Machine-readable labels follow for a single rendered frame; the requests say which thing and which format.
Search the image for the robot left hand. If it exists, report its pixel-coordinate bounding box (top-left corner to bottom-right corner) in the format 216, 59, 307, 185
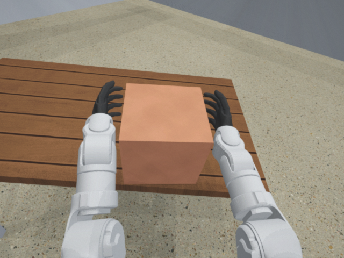
92, 81, 123, 117

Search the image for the robot right hand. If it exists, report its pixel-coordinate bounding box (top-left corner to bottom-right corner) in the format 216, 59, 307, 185
203, 90, 233, 132

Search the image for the carton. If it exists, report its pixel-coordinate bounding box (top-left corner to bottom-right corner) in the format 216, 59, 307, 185
119, 83, 214, 184

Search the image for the table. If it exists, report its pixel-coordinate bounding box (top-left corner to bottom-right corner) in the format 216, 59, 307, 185
0, 58, 270, 238

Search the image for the robot left upper arm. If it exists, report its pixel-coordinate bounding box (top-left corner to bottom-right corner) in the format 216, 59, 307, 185
62, 218, 126, 258

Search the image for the robot left forearm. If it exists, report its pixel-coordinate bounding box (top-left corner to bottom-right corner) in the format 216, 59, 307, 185
61, 113, 118, 258

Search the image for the robot right upper arm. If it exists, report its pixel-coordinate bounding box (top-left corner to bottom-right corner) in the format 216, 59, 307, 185
235, 218, 302, 258

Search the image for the robot right forearm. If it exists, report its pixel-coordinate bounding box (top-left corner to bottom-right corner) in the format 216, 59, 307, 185
212, 126, 303, 257

